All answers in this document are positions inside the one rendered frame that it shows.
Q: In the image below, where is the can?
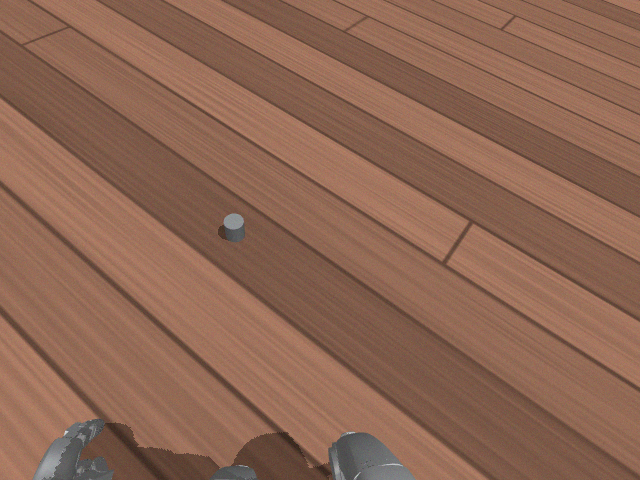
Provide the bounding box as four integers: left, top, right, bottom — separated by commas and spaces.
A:
224, 213, 245, 242

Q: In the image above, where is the left robot hand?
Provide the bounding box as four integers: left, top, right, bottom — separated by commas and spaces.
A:
33, 419, 114, 480

